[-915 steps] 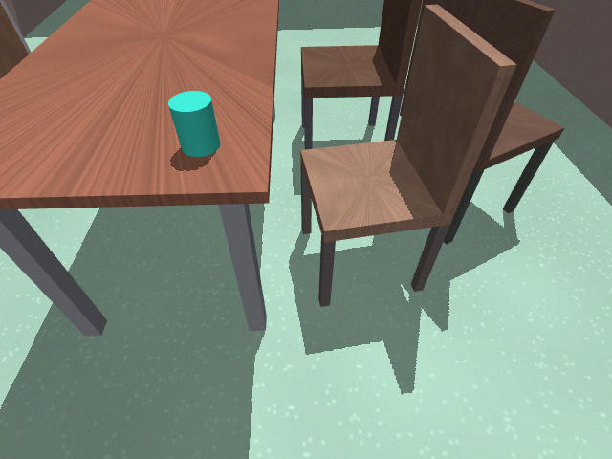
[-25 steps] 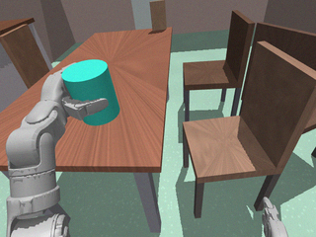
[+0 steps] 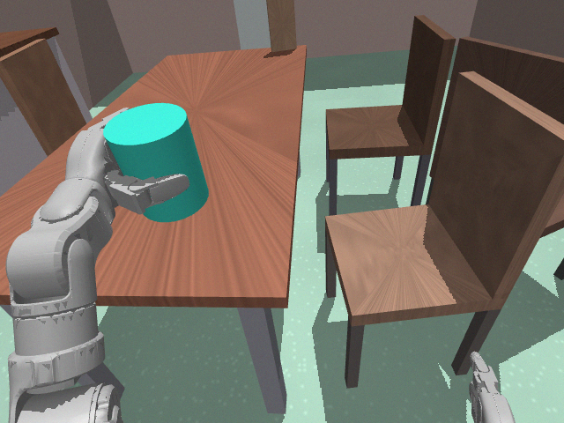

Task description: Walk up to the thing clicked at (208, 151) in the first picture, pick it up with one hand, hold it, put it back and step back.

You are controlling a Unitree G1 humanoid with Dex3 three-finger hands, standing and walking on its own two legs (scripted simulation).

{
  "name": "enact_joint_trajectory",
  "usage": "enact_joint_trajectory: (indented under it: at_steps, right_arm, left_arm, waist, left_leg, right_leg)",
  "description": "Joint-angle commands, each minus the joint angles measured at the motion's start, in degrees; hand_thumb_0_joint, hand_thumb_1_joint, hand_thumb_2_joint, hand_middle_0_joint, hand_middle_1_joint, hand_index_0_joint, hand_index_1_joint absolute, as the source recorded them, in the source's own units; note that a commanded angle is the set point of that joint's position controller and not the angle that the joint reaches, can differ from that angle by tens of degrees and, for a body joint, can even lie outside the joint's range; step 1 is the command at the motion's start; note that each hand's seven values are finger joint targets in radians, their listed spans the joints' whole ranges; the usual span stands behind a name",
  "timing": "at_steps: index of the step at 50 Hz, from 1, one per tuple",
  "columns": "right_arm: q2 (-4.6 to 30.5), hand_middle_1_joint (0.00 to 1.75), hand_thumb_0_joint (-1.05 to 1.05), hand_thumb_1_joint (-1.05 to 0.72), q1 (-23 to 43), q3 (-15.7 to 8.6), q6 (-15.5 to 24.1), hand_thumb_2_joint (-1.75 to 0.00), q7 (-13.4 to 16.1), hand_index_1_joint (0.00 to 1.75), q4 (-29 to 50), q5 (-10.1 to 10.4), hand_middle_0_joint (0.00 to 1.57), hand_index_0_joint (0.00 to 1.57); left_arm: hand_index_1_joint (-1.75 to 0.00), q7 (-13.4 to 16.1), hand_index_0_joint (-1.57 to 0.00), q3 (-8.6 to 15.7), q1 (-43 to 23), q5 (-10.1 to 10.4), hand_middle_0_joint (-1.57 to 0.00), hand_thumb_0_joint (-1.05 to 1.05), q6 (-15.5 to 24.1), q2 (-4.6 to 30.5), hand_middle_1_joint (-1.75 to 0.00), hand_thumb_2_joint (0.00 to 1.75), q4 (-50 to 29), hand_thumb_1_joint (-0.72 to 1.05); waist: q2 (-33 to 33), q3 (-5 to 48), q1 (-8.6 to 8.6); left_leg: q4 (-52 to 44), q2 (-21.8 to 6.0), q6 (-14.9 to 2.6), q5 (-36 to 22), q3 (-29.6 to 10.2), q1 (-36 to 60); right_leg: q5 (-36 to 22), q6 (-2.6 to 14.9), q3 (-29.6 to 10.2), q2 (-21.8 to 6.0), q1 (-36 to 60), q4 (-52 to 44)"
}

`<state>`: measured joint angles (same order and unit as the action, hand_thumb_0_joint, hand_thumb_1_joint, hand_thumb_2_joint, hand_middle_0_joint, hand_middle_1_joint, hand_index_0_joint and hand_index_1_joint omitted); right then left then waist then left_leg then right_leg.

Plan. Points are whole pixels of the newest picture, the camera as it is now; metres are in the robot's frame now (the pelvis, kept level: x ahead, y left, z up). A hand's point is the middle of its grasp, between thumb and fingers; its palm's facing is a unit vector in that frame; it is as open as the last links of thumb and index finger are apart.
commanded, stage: hold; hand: left
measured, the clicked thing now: (161, 163) +0.34 +0.16 +0.28
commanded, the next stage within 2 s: crouch in 0.78 s
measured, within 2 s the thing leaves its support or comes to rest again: neither
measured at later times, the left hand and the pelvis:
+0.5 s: hand (154, 163) +0.34 +0.16 +0.28, palm faces +0.12 -0.99 -0.03, open 11.8 cm; pelvis +0.00 +0.00 +0.00, yaw +0 degrees
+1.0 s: hand (154, 162) +0.34 +0.17 +0.28, palm faces +0.13 -0.99 -0.02, open 11.8 cm; pelvis -0.01 +0.00 +0.00, yaw +0 degrees
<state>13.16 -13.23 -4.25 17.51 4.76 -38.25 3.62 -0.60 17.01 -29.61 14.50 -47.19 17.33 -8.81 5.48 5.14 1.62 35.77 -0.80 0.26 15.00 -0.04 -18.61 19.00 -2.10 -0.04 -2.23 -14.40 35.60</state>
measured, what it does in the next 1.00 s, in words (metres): stands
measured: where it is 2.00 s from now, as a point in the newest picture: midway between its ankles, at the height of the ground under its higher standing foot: outside the picture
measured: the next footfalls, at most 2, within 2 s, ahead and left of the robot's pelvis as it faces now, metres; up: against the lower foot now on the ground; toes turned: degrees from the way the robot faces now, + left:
none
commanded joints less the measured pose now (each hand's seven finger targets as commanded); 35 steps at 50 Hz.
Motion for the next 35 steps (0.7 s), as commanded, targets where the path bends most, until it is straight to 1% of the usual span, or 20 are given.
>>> enact_joint_trajectory:
  at_steps: [1, 2, 5, 6, 7, 11, 12, 13, 14, 15, 16, 19, 20, 22, 26, 28, 30, 31, 32, 35]
  right_arm:
    - [7.04, 0.05, 0.00, 0.52, 6.36, -3.06, 3.95, -0.06, 0.02, 0.05, 9.72, 0.60, 0.05, 0.05]
    - [7.10, 0.05, 0.00, 0.52, 5.79, -3.21, 3.75, -0.06, 0.07, 0.05, 10.07, 0.56, 0.05, 0.05]
    - [5.78, 0.05, 0.00, 0.52, 6.05, -2.20, 3.61, -0.06, -0.28, 0.05, 10.60, 0.49, 0.05, 0.05]
    - [5.60, 0.05, 0.00, 0.53, 7.10, -2.09, 3.64, -0.06, -0.40, 0.05, 9.95, 0.64, 0.05, 0.05]
    - [5.91, 0.05, 0.00, 0.52, 6.45, -2.62, 3.82, -0.06, -0.40, 0.05, 10.46, 0.65, 0.05, 0.05]
    - [6.19, 0.05, 0.00, 0.52, 7.70, -2.57, 3.99, -0.06, -0.55, 0.05, 12.69, 0.52, 0.05, 0.05]
    - [6.29, 0.05, 0.00, 0.51, 7.07, -2.66, 4.00, -0.07, -0.47, 0.05, 11.41, 0.41, 0.05, 0.05]
    - [6.16, 0.05, 0.00, 0.51, 7.39, -2.56, 4.05, -0.07, -0.42, 0.05, 11.84, 0.26, 0.05, 0.05]
    - [5.37, 0.05, 0.00, 0.51, 8.28, -1.73, 4.10, -0.07, -0.58, 0.05, 11.14, 0.30, 0.05, 0.05]
    - [5.85, 0.05, 0.00, 0.51, 8.29, -2.44, 4.28, -0.07, -0.43, 0.05, 12.04, 0.15, 0.05, 0.05]
    - [5.24, 0.05, 0.00, 0.51, 8.05, -1.54, 4.17, -0.07, -0.25, 0.05, 11.12, 0.01, 0.05, 0.05]
    - [5.99, 0.05, 0.00, 0.51, 8.92, -2.22, 4.42, -0.07, -0.06, 0.05, 10.39, -0.17, 0.05, 0.05]
    - [6.27, 0.05, 0.00, 0.51, 8.85, -2.27, 4.35, -0.07, -0.10, 0.05, 10.08, -0.12, 0.05, 0.05]
    - [5.86, 0.05, 0.00, 0.51, 8.90, -1.67, 4.21, -0.07, -0.05, 0.05, 10.35, -0.08, 0.05, 0.05]
    - [6.68, 0.05, 0.00, 0.52, 8.10, -2.52, 3.60, -0.06, -0.20, 0.05, 9.92, 0.23, 0.05, 0.05]
    - [6.20, 0.05, 0.00, 0.52, 7.88, -2.19, 3.57, -0.06, -0.42, 0.05, 9.19, 0.29, 0.05, 0.05]
    - [6.54, 0.05, 0.00, 0.52, 7.28, -2.45, 3.29, -0.06, -0.31, 0.05, 9.74, 0.32, 0.05, 0.05]
    - [6.80, 0.05, 0.00, 0.52, 7.16, -2.77, 3.43, -0.06, -0.31, 0.05, 10.70, 0.37, 0.05, 0.05]
    - [6.45, 0.05, 0.00, 0.52, 6.25, -2.41, 3.33, -0.06, -0.33, 0.05, 9.79, 0.36, 0.05, 0.05]
    - [6.50, 0.05, 0.00, 0.52, 7.87, -2.37, 3.92, -0.06, -0.09, 0.05, 10.94, 0.28, 0.05, 0.05]
  left_arm:
    - [-1.47, -0.05, -1.27, 5.84, -32.88, 1.93, -1.24, 0.00, 6.13, 13.50, -1.46, 1.30, -16.00, -0.03]
    - [-1.46, 0.09, -1.27, 5.96, -32.54, 1.61, -1.25, 0.00, 5.87, 13.91, -1.46, 1.29, -14.07, -0.04]
    - [-1.47, 0.81, -1.26, 4.48, -31.58, 1.44, -1.23, 0.00, 5.63, 11.16, -1.46, 1.31, -11.13, -0.03]
    - [-1.45, 1.27, -1.24, 5.30, -33.28, 1.43, -1.22, 0.00, 6.18, 12.67, -1.44, 1.30, -15.19, -0.02]
    - [-1.45, 1.43, -1.24, 5.45, -33.76, 1.46, -1.22, 0.00, 6.46, 12.87, -1.44, 1.30, -14.70, -0.02]
    - [-1.44, 2.10, -1.24, 5.23, -33.86, 0.90, -1.22, 0.00, 7.59, 13.26, -1.43, 1.29, -17.48, -0.03]
    - [-1.44, 2.26, -1.24, 6.27, -35.33, 0.78, -1.22, 0.00, 8.13, 14.84, -1.43, 1.29, -19.90, -0.04]
    - [-1.45, 2.15, -1.24, 5.62, -32.21, 0.79, -1.22, 0.00, 7.82, 12.81, -1.44, 1.29, -15.08, -0.07]
    - [-1.44, 2.19, -1.23, 5.73, -34.24, 0.63, -1.21, 0.00, 8.47, 14.23, -1.43, 1.28, -21.09, -0.06]
    - [-1.44, 2.17, -1.23, 6.00, -34.42, 0.67, -1.21, 0.00, 8.53, 14.25, -1.43, 1.28, -20.23, -0.08]
    - [-1.45, 2.16, -1.25, 6.44, -33.72, 0.56, -1.23, 0.00, 8.54, 14.83, -1.44, 1.29, -20.81, -0.08]
    - [-1.46, 1.48, -1.25, 5.12, -30.23, 0.88, -1.23, 0.00, 7.65, 12.40, -1.45, 1.30, -17.33, -0.09]
    - [-1.46, 1.23, -1.25, 5.63, -32.41, 0.95, -1.23, 0.00, 7.70, 13.74, -1.45, 1.30, -18.83, -0.07]
    - [-1.47, 0.49, -1.26, 4.51, -28.74, 1.21, -1.24, 0.00, 6.56, 11.54, -1.45, 1.30, -14.61, -0.08]
    - [-1.47, -0.03, -1.27, 5.33, -29.09, 1.59, -1.25, 0.00, 5.78, 12.48, -1.46, 1.31, -14.86, -0.03]
    - [-1.46, -0.04, -1.26, 4.12, -29.48, 1.59, -1.24, 0.00, 5.50, 11.17, -1.45, 1.30, -14.71, -0.03]
    - [-1.46, 0.35, -1.25, 5.44, -31.82, 1.31, -1.23, 0.00, 5.91, 13.25, -1.45, 1.31, -16.04, -0.01]
    - [-1.46, 0.54, -1.25, 4.81, -31.81, 1.24, -1.23, 0.00, 5.97, 12.65, -1.45, 1.30, -15.28, -0.04]
    - [-1.45, 0.86, -1.24, 6.21, -34.42, 1.48, -1.22, 0.00, 6.52, 14.51, -1.44, 1.30, -19.26, -0.04]
    - [-1.43, 1.22, -1.22, 5.04, -32.10, 1.32, -1.20, 0.00, 6.65, 12.67, -1.42, 1.28, -13.81, -0.04]
  waist:
    - [-4.68, 12.79, -0.48]
    - [-5.89, 12.58, -1.22]
    - [-5.34, 10.82, -0.84]
    - [-2.98, 11.56, 0.35]
    - [-3.12, 12.61, -0.71]
    - [-2.54, 14.27, 0.01]
    - [-1.48, 15.52, -0.09]
    - [-3.86, 14.85, -0.22]
    - [-0.68, 15.13, 0.80]
    - [-1.22, 16.51, 0.18]
    - [-1.35, 16.20, 0.73]
    - [-2.09, 13.80, 0.22]
    - [-1.08, 13.90, 0.22]
    - [-3.57, 13.06, 0.00]
    - [-4.81, 12.32, 0.02]
    - [-5.14, 11.78, -0.19]
    - [-4.72, 12.80, -0.59]
    - [-5.30, 12.31, -0.84]
    - [-4.94, 12.95, -0.46]
    - [-6.15, 10.92, -0.73]
  left_leg:
    - [-4.93, 1.21, -0.89, -6.80, 0.81, 11.41]
    - [-4.82, 1.20, -1.08, -7.40, 0.87, 11.71]
    - [-5.27, 1.18, -0.92, -6.05, 0.85, 9.98]
    - [-5.33, 1.26, -0.60, -6.02, 0.77, 10.21]
    - [-5.20, 1.04, -0.58, -5.61, 0.64, 11.39]
    - [-4.51, 1.25, -0.68, -7.61, 0.92, 11.15]
    - [-4.04, 1.30, -0.66, -8.55, 1.02, 12.10]
    - [-4.22, 0.99, -0.74, -8.53, 0.67, 11.38]
    - [-4.35, 1.23, -0.47, -8.49, 0.81, 11.45]
    - [-4.11, 1.13, -0.50, -8.65, 0.88, 12.09]
    - [-4.32, 0.91, -0.44, -8.51, 0.56, 12.00]
    - [-4.71, 0.80, -0.49, -6.98, 0.56, 10.86]
    - [-4.89, 0.85, -0.43, -6.33, 0.62, 10.83]
    - [-4.75, 0.99, -0.74, -6.34, 0.75, 10.25]
    - [-4.83, 1.35, -1.12, -6.22, 1.10, 9.73]
    - [-5.03, 1.36, -1.08, -5.36, 1.16, 9.53]
    - [-5.19, 1.29, -0.95, -6.08, 1.07, 10.84]
    - [-5.15, 1.30, -0.99, -5.69, 1.14, 10.51]
    - [-5.11, 1.31, -0.94, -5.84, 0.98, 10.82]
    - [-5.19, 1.58, -1.17, -4.26, 1.27, 9.40]
  right_leg:
    - [-8.25, 1.53, 3.39, 2.81, -4.36, -6.69]
    - [-9.13, 1.27, 3.35, 2.73, -4.40, -6.80]
    - [-8.08, 1.42, 3.24, 2.60, -4.65, -6.90]
    - [-7.71, 1.67, 3.31, 2.53, -4.53, -6.62]
    - [-7.60, 1.59, 3.37, 2.52, -4.78, -6.49]
    - [-9.07, 1.69, 3.17, 2.42, -3.32, -6.51]
    - [-9.81, 1.75, 3.03, 2.36, -3.22, -6.07]
    - [-9.73, 1.63, 3.28, 2.54, -2.65, -6.11]
    - [-9.46, 1.91, 3.16, 2.44, -2.98, -5.94]
    - [-9.63, 1.82, 3.09, 2.45, -2.72, -5.98]
    - [-9.26, 1.88, 3.43, 2.62, -2.70, -6.01]
    - [-8.20, 1.82, 3.38, 2.76, -3.36, -6.17]
    - [-7.78, 1.84, 3.28, 2.69, -3.47, -6.39]
    - [-7.74, 1.65, 3.33, 2.74, -3.31, -6.84]
    - [-7.92, 1.38, 3.08, 2.52, -3.46, -7.34]
    - [-7.06, 1.52, 3.11, 2.65, -3.94, -7.07]
    - [-7.80, 1.47, 3.13, 2.70, -4.16, -6.98]
    - [-7.42, 1.51, 3.09, 2.68, -4.44, -7.11]
    - [-7.41, 1.50, 3.28, 2.65, -4.22, -7.06]
    - [-6.04, 1.23, 2.89, 2.37, -4.44, -7.60]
